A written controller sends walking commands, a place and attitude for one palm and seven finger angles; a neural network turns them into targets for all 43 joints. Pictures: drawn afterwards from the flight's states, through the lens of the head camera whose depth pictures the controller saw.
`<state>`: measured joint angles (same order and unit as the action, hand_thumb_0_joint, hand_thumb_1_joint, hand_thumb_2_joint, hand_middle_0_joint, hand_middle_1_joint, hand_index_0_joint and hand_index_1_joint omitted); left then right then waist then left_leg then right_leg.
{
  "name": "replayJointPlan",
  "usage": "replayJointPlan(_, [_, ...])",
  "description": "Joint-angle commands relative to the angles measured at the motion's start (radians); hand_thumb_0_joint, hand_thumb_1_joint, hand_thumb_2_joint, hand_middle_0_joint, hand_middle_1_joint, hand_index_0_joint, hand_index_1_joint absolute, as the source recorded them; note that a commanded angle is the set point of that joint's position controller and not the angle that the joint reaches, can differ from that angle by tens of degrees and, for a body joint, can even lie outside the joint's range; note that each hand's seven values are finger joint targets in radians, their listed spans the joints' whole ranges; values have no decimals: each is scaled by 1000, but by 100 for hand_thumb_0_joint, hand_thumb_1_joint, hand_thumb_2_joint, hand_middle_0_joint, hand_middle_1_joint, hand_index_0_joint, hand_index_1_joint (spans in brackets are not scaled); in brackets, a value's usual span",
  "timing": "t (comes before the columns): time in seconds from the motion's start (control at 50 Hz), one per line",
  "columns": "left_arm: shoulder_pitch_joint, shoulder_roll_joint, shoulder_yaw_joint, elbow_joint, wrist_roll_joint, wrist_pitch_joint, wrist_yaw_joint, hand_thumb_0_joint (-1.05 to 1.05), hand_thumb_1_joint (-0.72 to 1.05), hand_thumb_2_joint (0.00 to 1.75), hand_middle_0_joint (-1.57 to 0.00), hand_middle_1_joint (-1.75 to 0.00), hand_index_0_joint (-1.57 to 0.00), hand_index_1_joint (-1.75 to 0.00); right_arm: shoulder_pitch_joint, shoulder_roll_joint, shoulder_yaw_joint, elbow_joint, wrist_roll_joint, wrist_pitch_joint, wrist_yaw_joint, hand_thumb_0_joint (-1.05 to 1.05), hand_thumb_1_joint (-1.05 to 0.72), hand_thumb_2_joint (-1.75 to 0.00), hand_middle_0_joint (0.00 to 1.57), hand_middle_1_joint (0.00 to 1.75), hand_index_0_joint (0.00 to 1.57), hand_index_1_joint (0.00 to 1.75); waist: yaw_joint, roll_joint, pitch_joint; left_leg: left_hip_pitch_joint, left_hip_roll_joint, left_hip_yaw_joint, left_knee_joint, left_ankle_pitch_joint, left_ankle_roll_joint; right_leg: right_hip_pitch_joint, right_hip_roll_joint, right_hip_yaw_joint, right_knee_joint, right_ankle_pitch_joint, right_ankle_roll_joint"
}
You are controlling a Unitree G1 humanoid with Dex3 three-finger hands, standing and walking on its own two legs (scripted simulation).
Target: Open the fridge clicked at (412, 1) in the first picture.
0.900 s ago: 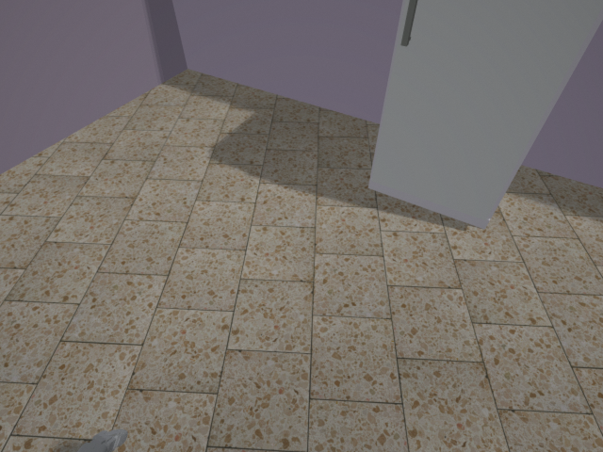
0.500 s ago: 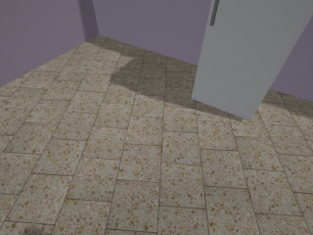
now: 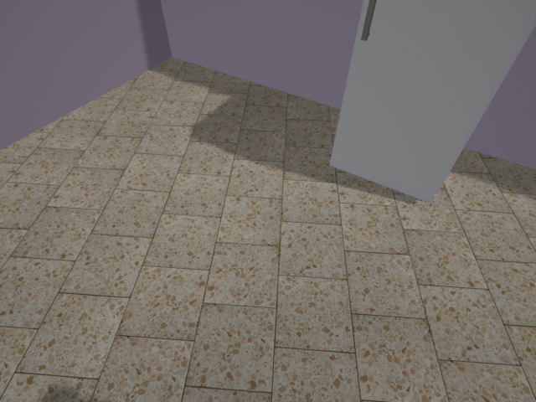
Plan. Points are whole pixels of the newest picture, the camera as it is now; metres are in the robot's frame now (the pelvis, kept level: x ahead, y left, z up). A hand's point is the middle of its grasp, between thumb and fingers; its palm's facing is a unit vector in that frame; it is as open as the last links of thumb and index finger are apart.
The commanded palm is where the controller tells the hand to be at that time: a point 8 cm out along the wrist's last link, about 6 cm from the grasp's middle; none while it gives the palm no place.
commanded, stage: look at it before walking up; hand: left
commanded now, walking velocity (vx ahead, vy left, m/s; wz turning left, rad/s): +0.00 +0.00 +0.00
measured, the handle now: out of the picture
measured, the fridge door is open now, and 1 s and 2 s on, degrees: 0 0 0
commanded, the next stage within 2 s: walk to a spot facing it in 0.54 s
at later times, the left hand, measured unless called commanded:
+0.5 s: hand out of the picture +0.08 +0.25 -0.16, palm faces -0.03 -0.94 -0.34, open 7.3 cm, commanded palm none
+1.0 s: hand out of the picture +0.05 +0.20 -0.20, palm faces -0.07 -0.98 -0.16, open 7.3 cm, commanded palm none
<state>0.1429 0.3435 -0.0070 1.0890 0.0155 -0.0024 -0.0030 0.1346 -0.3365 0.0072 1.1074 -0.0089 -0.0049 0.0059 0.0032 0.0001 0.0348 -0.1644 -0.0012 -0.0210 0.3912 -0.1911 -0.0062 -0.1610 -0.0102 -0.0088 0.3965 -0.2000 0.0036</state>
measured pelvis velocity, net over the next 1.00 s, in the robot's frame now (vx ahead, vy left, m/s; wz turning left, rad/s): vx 0.07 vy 0.01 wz -0.09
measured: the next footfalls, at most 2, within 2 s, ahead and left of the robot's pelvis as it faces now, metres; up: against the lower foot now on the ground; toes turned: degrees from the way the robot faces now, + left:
right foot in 1.26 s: +0.30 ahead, -0.17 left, +0.00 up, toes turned -16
left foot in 1.68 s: +0.47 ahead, +0.06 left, +0.00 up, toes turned +2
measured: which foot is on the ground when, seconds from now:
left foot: down 0.00-1.00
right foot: down 0.00-0.96, up 0.98-1.00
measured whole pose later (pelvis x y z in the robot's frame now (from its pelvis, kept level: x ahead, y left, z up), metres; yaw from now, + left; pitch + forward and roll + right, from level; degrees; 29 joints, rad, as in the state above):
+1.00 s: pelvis +0.07 +0.01 -0.02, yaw -5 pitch +0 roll +0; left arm 0.37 0.21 0.01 1.12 0.03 0.02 -0.02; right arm 0.32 -0.20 0.00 1.11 -0.03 -0.04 0.00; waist 0.01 -0.03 -0.02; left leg -0.14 0.02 0.07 0.56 -0.42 0.01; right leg -0.24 0.01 0.03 0.71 -0.43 -0.03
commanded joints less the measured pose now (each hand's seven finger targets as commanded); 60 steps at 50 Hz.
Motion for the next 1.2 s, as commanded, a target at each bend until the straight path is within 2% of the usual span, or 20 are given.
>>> replayJointPlan(0.0, [-43,203,40,-63,-5,-22,13,0,90,90,-20,-30,-20,-30,-54,-208,-45,-64,0,-30,-16,0,-90,-90,20,30,20,30,0,-6,-58,2,110,-105,-67,92,37,1,-113,107,-79,25,-36])
replayJointPlan(0.16, [-43,202,39,-63,-4,-22,12,0,90,90,-20,-30,-20,-30,-61,-206,-45,-62,0,-27,-15,0,-90,-90,20,30,20,30,0,-8,-32,-3,107,-105,-77,61,35,-15,-113,114,-96,-9,-34])
replayJointPlan(0.28, [-43,201,41,-64,-4,-24,13,0,90,90,-20,-30,-20,-30,-59,-207,-45,-65,1,-29,-16,0,-90,-90,20,30,20,30,-1,3,-78,23,113,-103,-68,112,35,13,-113,106,-85,52,-34])
replayJointPlan(0.6, [-41,205,39,-61,-5,-25,14,0,90,90,-20,-30,-20,-30,-67,-207,-42,-60,3,-28,-17,0,-90,-90,20,30,20,30,1,1,-73,35,116,-98,-73,157,32,40,-119,99,-89,119,-33])
replayJointPlan(0.62, [-39,205,39,-59,-5,-25,14,0,90,90,-20,-30,-20,-30,-72,-209,-41,-60,2,-27,-17,0,-90,-90,20,30,20,30,2,-1,-61,36,115,-96,-75,146,30,29,-118,102,-93,109,-33])
replayJointPlan(0.66, [35,75,11,-25,-5,-4,17,0,90,90,-20,-30,-20,-30,-1,-76,-10,-29,-6,-9,-13,0,-90,-90,20,30,20,30,0,-17,-77,41,105,-63,-53,20,10,20,-108,102,-93,-56,-16])
replayJointPlan(0.72, [78,90,23,-25,4,10,4,0,90,90,-20,-30,-20,-30,34,-76,-18,-30,-17,1,-7,0,-90,-90,20,30,20,30,6,-45,10,-62,77,-44,-29,-278,13,-45,-102,164,-119,-350,-44])
replayJointPlan(0.76, [104,98,34,-34,7,12,-3,0,90,90,-20,-30,-20,-30,43,-76,-23,-40,-20,1,-5,0,-90,-90,20,30,20,30,11,-71,79,-131,64,-24,13,-350,15,-88,-104,205,-127,-441,-67])
replayJointPlan(0.82, [152,93,49,-41,4,3,-5,0,90,90,-20,-30,-20,-30,81,-47,-29,-52,-17,-15,-6,0,-90,-90,20,30,20,30,7,-94,97,-159,50,26,107,-296,18,-87,-136,262,-125,-438,-111])
replayJointPlan(0.86, [162,75,54,-46,0,-7,-5,0,90,90,-20,-30,-20,-30,127,-30,-31,-48,-13,-29,-8,0,-90,-90,20,30,20,30,-8,-78,82,-119,63,26,112,-244,26,-94,-124,245,-70,-347,-121])
replayJointPlan(0.9, [147,37,54,-56,1,-13,-7,0,90,90,-20,-30,-20,-30,193,-40,-41,-35,-12,-41,-12,0,-90,-90,20,30,20,30,-38,14,82,-24,120,-49,36,-263,56,-192,-63,170,68,-276,-102])
replayJointPlan(0.92, [118,0,52,-74,5,-15,-10,0,90,90,-20,-30,-20,-30,263,-69,-50,-12,-16,-45,-15,0,-90,-90,20,30,20,30,-64,142,92,62,210,-174,-68,-306,98,-307,9,71,231,-262,-73])
replayJointPlan(0.94, [59,-39,45,-107,6,-24,-11,0,90,90,-20,-30,-20,-30,363,-100,-66,12,-18,-54,-24,0,-90,-90,20,30,20,30,-104,271,108,193,340,-361,-183,-233,170,-474,56,-42,446,-273,-43])
replayJointPlan(0.96, [-9,-34,45,-141,9,-34,-7,0,90,90,-20,-30,-20,-30,433,-86,-65,31,-18,-62,-33,0,-90,-90,20,30,20,30,-124,238,137,281,395,-410,-189,-12,217,-609,10,5,578,-331,-38])
replayJointPlan(1.0, [-24,-38,54,-139,7,-48,-11,0,90,90,-20,-30,-20,-30,448,-25,-52,37,-15,-75,-43,0,-90,-90,20,30,20,30,-109,131,125,325,407,-323,-124,327,244,-654,-57,37,671,-310,-37])
replayJointPlan(1.02, [-31,-59,54,-137,6,-46,-16,0,90,90,-20,-30,-20,-30,431,-13,-51,34,-18,-79,-44,0,-90,-90,20,30,20,30,-95,107,127,296,391,-264,-118,363,231,-626,-77,29,648,-308,-36])
replayJointPlan(1.06, [-16,-97,53,-136,4,-34,-29,0,90,90,-20,-30,-20,-30,385,-10,-55,25,-20,-83,-46,0,-90,-90,20,30,20,30,-58,128,122,239,344,-143,-146,289,194,-550,-90,-10,566,-248,-30])
replayJointPlan(1.12, [-26,-134,50,-141,2,-26,-42,0,90,90,-20,-30,-20,-30,363,13,-54,30,-20,-85,-44,0,-90,-90,20,30,20,30,-34,139,127,122,265,5,-169,256,142,-380,-61,-101,370,-117,-34])
replayJointPlan(1.16, [33,-134,55,-122,3,-28,-39,0,90,90,-20,-30,-20,-30,358,3,-58,42,-15,-83,-44,0,-90,-90,20,30,20,30,1,151,83,103,255,62,-98,423,129,-222,-14,-152,278,-63,-53])
replayJointPlan(1.18, [100,-119,62,-101,4,-30,-34,0,90,90,-20,-30,-20,-30,357,-4,-60,48,-11,-82,-43,0,-90,-90,20,30,20,30,35,121,39,92,243,88,-8,544,115,-115,11,-164,236,-27,-69])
